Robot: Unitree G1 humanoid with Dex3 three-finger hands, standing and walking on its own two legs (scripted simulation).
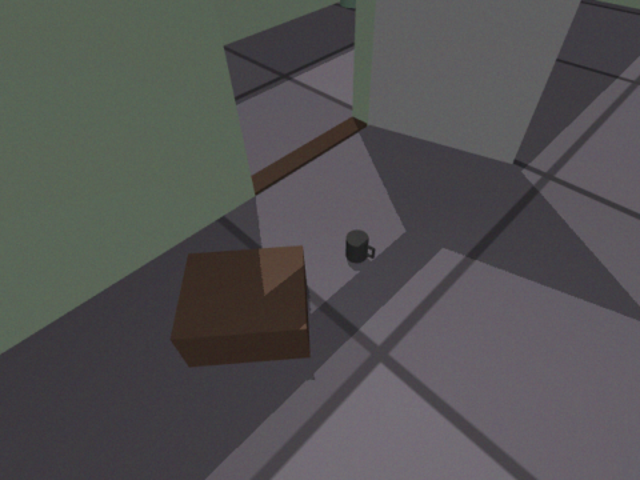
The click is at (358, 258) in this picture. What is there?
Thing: mug
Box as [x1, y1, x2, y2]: [346, 230, 374, 262]
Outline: 350,231 346,236 346,257 352,262 360,262 364,260 367,256 373,258 374,248 367,245 368,236 366,233 361,230
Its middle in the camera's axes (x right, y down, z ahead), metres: +0.16 +0.04 +1.56
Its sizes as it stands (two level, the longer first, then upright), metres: 0.124 0.090 0.106
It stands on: the floor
